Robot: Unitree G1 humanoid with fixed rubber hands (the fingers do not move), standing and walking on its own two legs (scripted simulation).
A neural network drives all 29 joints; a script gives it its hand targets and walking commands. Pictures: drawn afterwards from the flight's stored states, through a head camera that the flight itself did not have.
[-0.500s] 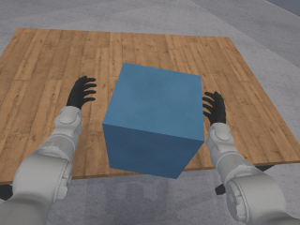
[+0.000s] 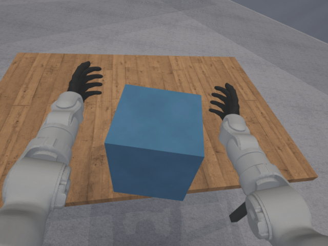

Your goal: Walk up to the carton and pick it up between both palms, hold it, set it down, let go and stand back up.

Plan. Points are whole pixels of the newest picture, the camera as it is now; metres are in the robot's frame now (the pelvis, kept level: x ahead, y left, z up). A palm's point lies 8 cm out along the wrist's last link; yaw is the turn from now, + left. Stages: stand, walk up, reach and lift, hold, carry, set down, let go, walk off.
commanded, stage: set down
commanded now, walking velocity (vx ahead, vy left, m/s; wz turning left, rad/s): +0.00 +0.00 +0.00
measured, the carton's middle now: (155, 145) +0.40 +0.01 +0.00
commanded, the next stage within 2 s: none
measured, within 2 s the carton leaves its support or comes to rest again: neither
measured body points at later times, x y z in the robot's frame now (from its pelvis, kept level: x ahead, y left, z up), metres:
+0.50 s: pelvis +0.01 -0.01 +0.01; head +0.01 +0.03 +0.46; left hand +0.41 +0.23 +0.11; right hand +0.37 -0.16 +0.09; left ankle +0.04 +0.10 -0.74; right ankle -0.01 -0.14 -0.74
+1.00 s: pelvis +0.00 +0.00 +0.01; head +0.00 +0.04 +0.45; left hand +0.33 +0.24 +0.05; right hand +0.31 -0.15 +0.05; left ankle +0.04 +0.10 -0.74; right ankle -0.01 -0.14 -0.74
